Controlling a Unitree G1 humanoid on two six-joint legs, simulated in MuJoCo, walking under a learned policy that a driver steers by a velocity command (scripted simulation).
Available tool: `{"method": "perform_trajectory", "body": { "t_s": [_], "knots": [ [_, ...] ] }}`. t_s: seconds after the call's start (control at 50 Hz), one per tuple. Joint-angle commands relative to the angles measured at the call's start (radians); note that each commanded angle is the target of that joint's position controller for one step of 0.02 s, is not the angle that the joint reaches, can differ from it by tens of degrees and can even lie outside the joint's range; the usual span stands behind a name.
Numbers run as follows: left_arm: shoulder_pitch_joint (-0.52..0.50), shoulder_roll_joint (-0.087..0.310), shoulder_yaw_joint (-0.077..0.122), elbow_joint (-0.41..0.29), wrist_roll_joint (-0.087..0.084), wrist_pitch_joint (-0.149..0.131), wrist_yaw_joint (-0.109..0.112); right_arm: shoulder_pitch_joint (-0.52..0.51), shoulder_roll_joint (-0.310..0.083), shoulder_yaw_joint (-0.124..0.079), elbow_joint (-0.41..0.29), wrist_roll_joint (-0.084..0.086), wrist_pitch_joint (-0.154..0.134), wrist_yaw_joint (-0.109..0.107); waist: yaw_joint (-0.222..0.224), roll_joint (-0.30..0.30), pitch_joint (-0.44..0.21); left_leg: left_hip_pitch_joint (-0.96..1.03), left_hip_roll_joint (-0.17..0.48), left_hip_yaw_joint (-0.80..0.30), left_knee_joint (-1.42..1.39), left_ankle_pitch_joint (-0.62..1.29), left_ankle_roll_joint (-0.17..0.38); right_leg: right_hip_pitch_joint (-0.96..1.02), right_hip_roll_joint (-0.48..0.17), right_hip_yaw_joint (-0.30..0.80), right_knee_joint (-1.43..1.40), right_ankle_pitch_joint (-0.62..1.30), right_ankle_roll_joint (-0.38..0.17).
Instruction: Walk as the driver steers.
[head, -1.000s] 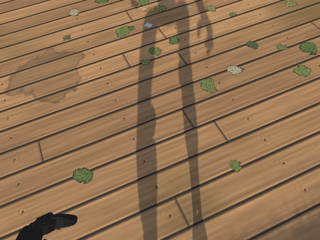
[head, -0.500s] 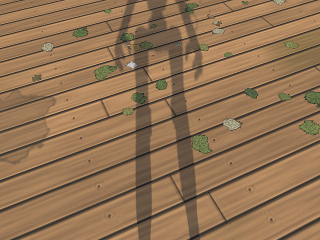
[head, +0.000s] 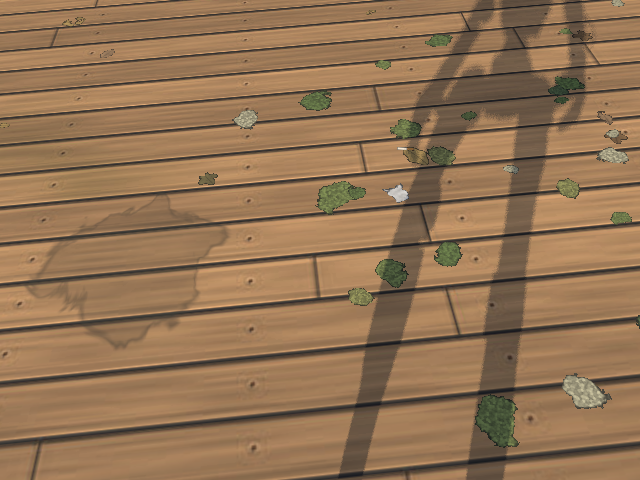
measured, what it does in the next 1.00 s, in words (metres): walks ahead, turning left: left foot, then right foot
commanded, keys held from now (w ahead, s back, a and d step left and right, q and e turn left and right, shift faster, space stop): w+q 0.92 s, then w+e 0.08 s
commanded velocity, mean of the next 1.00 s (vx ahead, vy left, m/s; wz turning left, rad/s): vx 0.50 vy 0.00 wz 0.57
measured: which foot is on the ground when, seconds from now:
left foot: up 0.00-0.20, down 0.22-0.76, up 0.78-1.00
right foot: down 0.00-0.24, up 0.26-0.72, down 0.74-1.00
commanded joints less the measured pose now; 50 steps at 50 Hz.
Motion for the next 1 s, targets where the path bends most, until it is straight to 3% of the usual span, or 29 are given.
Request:
{"method": "perform_trajectory", "body": {
  "t_s": [0.02,0.12,0.16,0.2,0.22,0.24,0.26,0.28,0.3,0.32,0.36,0.4,0.44,0.52,0.6,0.64,0.68,0.72,0.74,0.76,0.78,0.8,0.82,0.84,0.88,0.92,1.0],
  "knots": [
    [-0.001,0.103,0.017,-0.041,0.002,-0.014,-0.002,-0.099,0.017,0.024,-0.089,-0.001,-0.004,0.017,-0.008,-0.137,0.059,-0.082,0.021,0.014,-0.136,0.079,0.001,0.063,-0.261,0.113,-0.111,0.294,-0.107],
    [0.065,0.139,0.028,-0.012,0.007,0.001,0.0,-0.224,0.01,0.038,-0.148,-0.004,-0.01,0.029,0.02,-0.139,0.1,-0.002,-0.004,0.106,-0.311,0.021,0.064,0.129,-0.284,0.02,-0.062,0.428,-0.091],
    [0.074,0.158,0.033,-0.003,0.007,0.012,0.003,-0.207,0.001,0.036,-0.15,-0.009,-0.01,0.023,0.005,-0.151,0.085,0.088,-0.054,0.152,-0.357,-0.065,0.103,0.156,-0.28,-0.032,0.037,0.69,-0.076],
    [0.087,0.192,0.042,0.004,0.005,0.028,0.007,-0.071,-0.023,0.022,-0.116,-0.011,-0.017,0.008,-0.053,-0.161,-0.001,0.264,-0.133,0.186,-0.397,-0.135,0.152,0.17,-0.275,-0.07,0.276,0.951,-0.071],
    [0.08,0.198,0.042,-0.002,0.0,0.037,0.005,0.083,-0.047,0.006,-0.068,-0.016,-0.027,-0.005,-0.123,-0.126,-0.089,0.475,-0.162,0.168,-0.477,-0.087,0.185,0.083,-0.26,-0.094,0.497,0.872,-0.049],
    [0.076,0.164,0.033,-0.035,0.001,0.037,0.001,0.231,-0.136,-0.025,-0.03,-0.026,-0.032,-0.023,-0.181,-0.02,-0.197,0.74,0.006,-0.077,-0.525,-0.21,0.241,-0.155,-0.232,-0.092,0.8,0.497,-0.014],
    [0.055,0.078,0.02,-0.122,-0.007,0.026,-0.02,0.188,-0.248,-0.048,-0.06,0.0,-0.023,-0.034,-0.116,0.222,-0.261,0.989,0.29,-0.656,-0.658,-0.209,0.384,-0.594,-0.007,-0.01,1.156,-0.304,0.05],
    [-0.082,0.171,0.037,-0.155,0.006,0.012,-0.025,0.225,-0.239,-0.046,-0.061,0.015,-0.006,-0.045,-0.169,0.03,-0.23,0.95,0.291,-0.665,-0.722,-0.102,0.381,-0.699,-0.027,0.177,1.188,-0.243,0.04],
    [-0.121,0.142,0.031,-0.169,-0.011,0.001,-0.029,0.175,-0.195,-0.034,-0.047,0.02,-0.006,-0.055,-0.132,-0.003,-0.105,0.846,0.266,-0.512,-0.714,-0.005,0.361,-0.725,-0.076,0.195,1.14,-0.148,0.028],
    [-0.088,0.132,0.027,-0.15,-0.014,-0.004,-0.026,0.125,-0.135,-0.019,-0.046,0.023,-0.015,-0.057,-0.078,-0.06,-0.02,0.694,0.216,-0.412,-0.728,0.138,0.318,-0.656,-0.111,0.198,1.028,-0.097,0.026],
    [-0.042,0.121,0.027,-0.136,0.022,0.029,-0.025,0.055,-0.088,-0.002,-0.059,0.03,-0.034,-0.061,-0.008,-0.052,0.001,0.545,0.123,-0.292,-0.749,0.248,0.281,-0.527,-0.132,0.21,0.926,-0.096,0.042],
    [-0.039,0.108,0.027,-0.144,0.033,0.061,-0.032,0.077,-0.091,0.001,-0.054,0.035,-0.054,-0.055,0.008,-0.041,-0.006,0.492,0.09,-0.261,-0.762,0.292,0.286,-0.495,-0.119,0.196,0.869,-0.087,0.059],
    [-0.101,0.098,0.024,-0.172,0.03,0.072,-0.037,0.112,-0.116,-0.005,-0.047,0.035,-0.062,-0.051,-0.001,-0.03,0.017,0.458,0.069,-0.255,-0.787,0.24,0.281,-0.522,-0.114,0.184,0.785,-0.025,0.075],
    [-0.283,0.097,0.017,-0.235,0.023,0.071,-0.042,0.197,-0.121,-0.007,-0.036,0.033,-0.062,-0.05,-0.063,0.004,0.057,0.494,0.048,-0.278,-0.797,0.176,0.246,-0.584,-0.095,0.183,0.564,0.134,0.091],
    [-0.408,0.1,0.006,-0.284,0.012,0.062,-0.05,0.27,-0.136,-0.011,-0.031,0.024,-0.059,-0.056,-0.114,0.012,0.048,0.582,0.058,-0.312,-0.744,0.249,0.228,-0.576,-0.052,0.186,0.415,0.198,0.084],
    [-0.438,0.111,0.004,-0.306,0.008,0.054,-0.05,0.282,-0.148,-0.014,-0.034,0.019,-0.058,-0.063,-0.117,0.019,0.047,0.611,0.072,-0.34,-0.706,0.297,0.213,-0.539,-0.034,0.194,0.357,0.178,0.071],
    [-0.384,0.135,0.009,-0.302,0.004,0.046,-0.046,0.245,-0.165,-0.018,-0.051,0.015,-0.058,-0.069,-0.078,0.034,0.039,0.589,0.08,-0.368,-0.661,0.325,0.179,-0.415,-0.015,0.205,0.287,0.122,0.049],
    [-0.2,0.174,0.026,-0.251,0.004,0.031,-0.031,0.197,-0.181,-0.021,-0.067,0.016,-0.064,-0.063,0.014,0.014,-0.031,0.515,0.031,-0.353,-0.487,0.432,0.136,-0.133,0.028,0.183,0.211,0.064,0.015],
    [-0.063,0.225,0.042,-0.227,0.02,0.016,-0.016,0.196,-0.146,-0.012,-0.075,0.025,-0.073,-0.054,0.078,-0.066,-0.126,0.427,-0.046,-0.289,-0.258,0.35,0.108,0.078,-0.069,0.272,0.162,0.007,-0.023],
    [0.058,0.31,0.057,-0.234,0.047,0.016,0.0,0.239,-0.044,0.014,-0.112,0.048,-0.078,-0.053,0.093,-0.22,-0.277,0.23,-0.145,-0.172,0.045,-0.07,0.078,0.322,-0.348,0.593,0.106,-0.223,-0.08],
    [-0.001,0.341,0.068,-0.229,0.034,0.033,-0.002,0.304,-0.063,0.013,-0.136,0.041,-0.071,-0.053,0.014,-0.399,-0.303,0.029,-0.197,-0.11,0.196,-0.429,0.072,0.334,-0.458,0.986,-0.033,-0.296,-0.169],
    [-0.089,0.229,0.046,-0.254,0.025,0.042,-0.008,0.279,-0.118,0.006,-0.095,0.017,-0.051,-0.06,-0.009,-0.183,-0.139,-0.021,-0.101,-0.127,0.267,-0.341,0.077,0.194,-0.419,0.864,-0.029,-0.403,-0.161],
    [-0.142,0.157,0.028,-0.259,0.015,0.042,-0.012,0.216,-0.113,0.007,-0.096,0.01,-0.046,-0.047,-0.009,-0.087,-0.038,-0.004,-0.07,-0.111,0.237,-0.26,0.07,0.071,-0.359,0.695,-0.039,-0.319,-0.142],
    [-0.164,0.131,0.019,-0.254,0.017,0.04,-0.014,0.199,-0.091,0.01,-0.101,0.01,-0.041,-0.038,-0.027,-0.093,0.004,0.027,-0.041,-0.101,0.193,-0.219,0.061,-0.004,-0.311,0.56,-0.061,-0.175,-0.117],
    [-0.138,0.126,0.016,-0.225,0.011,0.024,-0.013,0.191,-0.074,0.014,-0.105,-0.006,-0.019,-0.02,-0.038,-0.151,0.027,0.059,-0.015,-0.08,0.167,-0.182,0.043,-0.062,-0.255,0.395,-0.082,0.015,-0.099],
    [-0.106,0.137,0.021,-0.206,0.001,0.004,-0.021,0.155,-0.065,0.017,-0.128,-0.003,-0.007,-0.008,-0.041,-0.149,0.019,0.029,-0.008,-0.073,0.165,-0.138,0.034,-0.048,-0.258,0.322,-0.098,0.146,-0.113],
    [-0.041,0.14,0.02,-0.153,0.001,-0.011,-0.037,0.049,-0.036,0.034,-0.162,-0.007,-0.016,-0.003,-0.032,-0.13,0.044,-0.027,-0.027,-0.098,-0.008,-0.04,0.013,-0.034,-0.234,0.241,-0.136,0.241,-0.15]
  ]
}}
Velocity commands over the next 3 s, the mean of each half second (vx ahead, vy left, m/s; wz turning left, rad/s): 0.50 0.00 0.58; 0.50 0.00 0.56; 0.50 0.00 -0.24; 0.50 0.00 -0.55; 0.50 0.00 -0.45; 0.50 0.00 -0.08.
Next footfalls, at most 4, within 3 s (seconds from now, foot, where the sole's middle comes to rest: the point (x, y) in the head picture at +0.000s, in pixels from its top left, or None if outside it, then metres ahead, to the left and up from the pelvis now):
0.22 left None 0.25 0.11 -0.79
0.74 right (343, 445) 0.58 0.04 -0.79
1.22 left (199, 413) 0.65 0.36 -0.79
1.74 right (250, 290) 0.99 0.28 -0.79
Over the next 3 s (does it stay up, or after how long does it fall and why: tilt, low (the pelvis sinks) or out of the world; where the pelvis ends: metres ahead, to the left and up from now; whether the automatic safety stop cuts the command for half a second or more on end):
stays up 1.49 0.31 0.00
